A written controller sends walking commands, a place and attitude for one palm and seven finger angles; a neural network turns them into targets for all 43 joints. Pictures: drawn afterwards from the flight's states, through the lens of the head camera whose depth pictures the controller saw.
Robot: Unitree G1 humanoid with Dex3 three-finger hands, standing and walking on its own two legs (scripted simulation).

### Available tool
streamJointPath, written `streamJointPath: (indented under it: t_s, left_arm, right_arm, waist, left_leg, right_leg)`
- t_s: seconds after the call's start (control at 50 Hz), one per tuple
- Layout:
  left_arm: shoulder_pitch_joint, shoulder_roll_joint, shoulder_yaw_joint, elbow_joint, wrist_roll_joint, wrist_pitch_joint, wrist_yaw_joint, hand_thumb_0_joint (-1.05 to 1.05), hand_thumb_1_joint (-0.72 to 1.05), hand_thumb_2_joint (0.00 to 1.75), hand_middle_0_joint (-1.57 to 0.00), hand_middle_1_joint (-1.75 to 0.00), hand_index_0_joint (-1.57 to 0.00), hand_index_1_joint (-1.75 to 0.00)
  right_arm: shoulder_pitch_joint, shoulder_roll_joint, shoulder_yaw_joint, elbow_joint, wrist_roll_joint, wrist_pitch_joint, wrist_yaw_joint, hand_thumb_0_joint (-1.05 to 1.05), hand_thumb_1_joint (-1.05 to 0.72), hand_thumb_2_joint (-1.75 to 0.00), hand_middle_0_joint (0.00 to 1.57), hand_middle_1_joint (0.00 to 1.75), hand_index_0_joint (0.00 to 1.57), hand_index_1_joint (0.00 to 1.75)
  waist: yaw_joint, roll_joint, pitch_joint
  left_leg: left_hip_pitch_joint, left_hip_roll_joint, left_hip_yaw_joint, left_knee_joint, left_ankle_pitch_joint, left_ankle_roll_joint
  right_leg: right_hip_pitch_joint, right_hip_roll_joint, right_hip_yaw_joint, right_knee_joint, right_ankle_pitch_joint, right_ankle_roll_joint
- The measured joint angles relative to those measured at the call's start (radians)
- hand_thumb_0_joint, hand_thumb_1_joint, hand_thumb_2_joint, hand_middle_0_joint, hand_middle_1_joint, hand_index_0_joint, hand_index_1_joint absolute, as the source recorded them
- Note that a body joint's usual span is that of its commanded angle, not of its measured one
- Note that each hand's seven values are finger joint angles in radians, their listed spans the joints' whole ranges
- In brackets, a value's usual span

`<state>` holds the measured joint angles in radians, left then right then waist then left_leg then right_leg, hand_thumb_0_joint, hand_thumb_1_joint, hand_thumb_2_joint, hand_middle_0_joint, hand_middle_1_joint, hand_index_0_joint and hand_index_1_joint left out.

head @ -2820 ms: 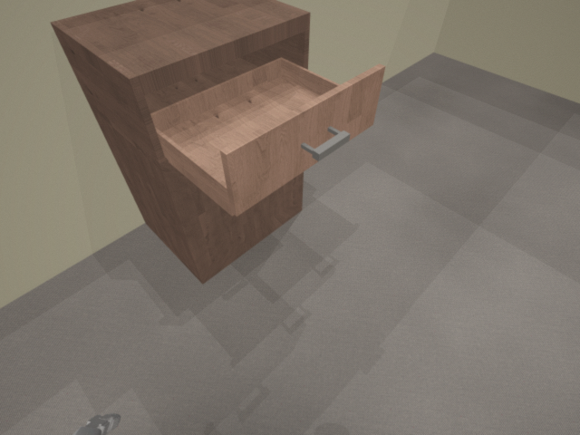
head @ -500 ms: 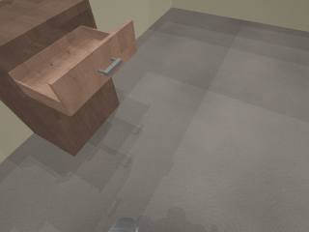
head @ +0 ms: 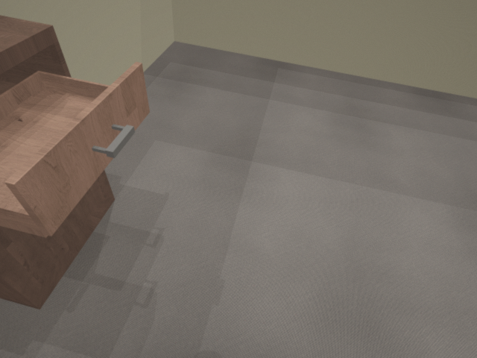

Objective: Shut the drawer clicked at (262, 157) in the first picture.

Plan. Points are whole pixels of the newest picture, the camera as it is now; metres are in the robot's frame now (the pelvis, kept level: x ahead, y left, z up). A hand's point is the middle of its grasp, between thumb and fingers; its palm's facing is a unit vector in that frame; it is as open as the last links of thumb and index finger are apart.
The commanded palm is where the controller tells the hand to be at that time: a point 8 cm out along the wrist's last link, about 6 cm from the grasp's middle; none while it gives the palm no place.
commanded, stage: walk to a spot facing it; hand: left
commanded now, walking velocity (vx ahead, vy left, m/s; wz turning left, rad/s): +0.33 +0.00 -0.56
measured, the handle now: (113, 139) +0.62 +0.40 -0.05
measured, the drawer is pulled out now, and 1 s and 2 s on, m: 0.30 0.30 0.30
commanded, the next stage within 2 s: turn to face it in 1.60 s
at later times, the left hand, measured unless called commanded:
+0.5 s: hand (215, 270) +0.35 +0.08 -0.19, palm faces -0.39 -0.91 -0.09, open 7.4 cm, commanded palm none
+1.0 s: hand (208, 246) +0.41 +0.10 -0.19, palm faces -0.30 -0.94 -0.17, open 7.4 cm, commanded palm none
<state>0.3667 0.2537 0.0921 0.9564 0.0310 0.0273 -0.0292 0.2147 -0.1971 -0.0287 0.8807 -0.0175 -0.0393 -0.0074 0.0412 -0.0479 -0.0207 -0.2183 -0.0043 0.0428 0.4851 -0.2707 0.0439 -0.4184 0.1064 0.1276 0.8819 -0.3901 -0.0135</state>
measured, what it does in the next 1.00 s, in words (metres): walks ahead, turning right: right foot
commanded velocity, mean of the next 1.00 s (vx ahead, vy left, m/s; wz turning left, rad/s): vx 0.37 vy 0.00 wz -0.24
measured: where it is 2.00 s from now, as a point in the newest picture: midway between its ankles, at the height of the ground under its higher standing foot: (294, 249)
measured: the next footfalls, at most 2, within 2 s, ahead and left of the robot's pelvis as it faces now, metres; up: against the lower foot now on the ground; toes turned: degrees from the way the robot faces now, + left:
right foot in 0.50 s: +0.27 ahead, -0.11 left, +0.00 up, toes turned -26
left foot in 1.02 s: +0.60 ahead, -0.05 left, +0.00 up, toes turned -14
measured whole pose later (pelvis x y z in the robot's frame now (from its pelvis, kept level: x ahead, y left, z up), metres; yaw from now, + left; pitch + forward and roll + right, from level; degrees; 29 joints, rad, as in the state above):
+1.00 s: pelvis +0.42 -0.08 -0.02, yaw -23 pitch +0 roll -1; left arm 0.44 0.15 0.03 1.11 0.02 -0.07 0.01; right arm 0.12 -0.19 -0.04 0.98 -0.03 -0.05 0.02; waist 0.04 -0.01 0.06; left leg -0.47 0.06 0.15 0.63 -0.17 0.02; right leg 0.06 0.05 -0.07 0.44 -0.48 -0.06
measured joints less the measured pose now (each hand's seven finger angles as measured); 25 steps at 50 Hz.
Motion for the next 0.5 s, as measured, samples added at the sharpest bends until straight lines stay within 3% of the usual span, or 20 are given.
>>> streamJointPath:
  t_s: [0.04, 0.1, 0.24, 0.34, 0.42, 0.46, 0.5]
  left_arm:
    - [-0.017, 0.015, 0.010, -0.002, 0.009, 0.001, -0.012, 0.01, 0.91, 0.90, -0.20, -0.29, -0.19, -0.30]
    - [-0.043, 0.031, 0.020, -0.014, 0.013, 0.001, -0.019, 0.01, 0.91, 0.90, -0.20, -0.29, -0.19, -0.30]
    - [-0.107, 0.013, 0.014, -0.003, 0.010, 0.019, -0.016, 0.01, 0.91, 0.90, -0.20, -0.29, -0.19, -0.30]
    - [-0.181, -0.029, -0.011, 0.013, 0.008, 0.023, -0.022, 0.01, 0.92, 0.90, -0.19, -0.29, -0.19, -0.30]
    - [-0.260, -0.067, -0.036, 0.010, 0.005, 0.010, -0.023, 0.01, 0.91, 0.90, -0.20, -0.29, -0.19, -0.30]
    - [-0.288, -0.080, -0.044, 0.003, 0.004, -0.007, -0.019, 0.01, 0.91, 0.90, -0.20, -0.29, -0.19, -0.30]
    - [-0.292, -0.087, -0.051, -0.004, 0.005, -0.035, -0.016, 0.01, 0.91, 0.90, -0.20, -0.29, -0.19, -0.30]
  right_arm:
    - [0.043, 0.010, 0.007, 0.016, -0.002, -0.006, -0.004, 0.00, -0.91, -0.90, 0.20, 0.30, 0.20, 0.30]
    - [0.104, 0.022, 0.013, 0.053, 0.002, -0.019, -0.012, 0.00, -0.90, -0.90, 0.20, 0.30, 0.20, 0.30]
    - [0.236, 0.048, 0.020, 0.140, 0.005, -0.042, -0.032, 0.00, -0.91, -0.90, 0.20, 0.30, 0.20, 0.30]
    - [0.317, 0.074, 0.029, 0.197, -0.005, -0.046, -0.037, 0.00, -0.91, -0.90, 0.20, 0.30, 0.20, 0.30]
    - [0.368, 0.094, 0.034, 0.234, -0.012, -0.040, -0.035, 0.00, -0.91, -0.90, 0.20, 0.30, 0.20, 0.30]
    - [0.388, 0.102, 0.034, 0.254, -0.011, -0.031, -0.032, 0.00, -0.91, -0.90, 0.20, 0.30, 0.20, 0.30]
    - [0.414, 0.111, 0.031, 0.273, -0.004, -0.021, -0.026, 0.00, -0.91, -0.90, 0.20, 0.30, 0.20, 0.30]
  waist:
    - [-0.007, -0.003, -0.004]
    - [-0.011, -0.008, 0.000]
    - [-0.041, -0.010, 0.029]
    - [-0.079, 0.001, 0.065]
    - [-0.112, 0.017, 0.104]
    - [-0.118, 0.021, 0.115]
    - [-0.115, 0.013, 0.111]
  left_leg:
    - [0.048, 0.012, 0.026, -0.051, 0.000, 0.003]
    - [0.116, 0.023, 0.069, -0.119, 0.004, 0.003]
    - [0.225, 0.030, 0.175, -0.166, -0.058, 0.002]
    - [0.295, 0.034, 0.232, -0.186, -0.113, -0.011]
    - [0.342, 0.046, 0.270, -0.173, -0.172, -0.033]
    - [0.348, 0.061, 0.290, -0.109, -0.212, -0.050]
    - [0.311, 0.082, 0.299, 0.070, -0.237, -0.064]
  right_leg:
    - [-0.081, -0.041, -0.058, 0.150, 0.066, 0.014]
    - [-0.170, -0.093, -0.085, 0.273, 0.180, 0.029]
    - [-0.278, -0.153, -0.101, 0.336, 0.283, 0.039]
    - [-0.254, -0.160, -0.186, 0.171, 0.269, 0.022]
    - [-0.172, -0.122, -0.273, -0.055, 0.199, -0.021]
    - [-0.109, -0.085, -0.309, -0.148, 0.160, -0.051]
    - [-0.006, -0.061, -0.333, -0.250, 0.178, -0.087]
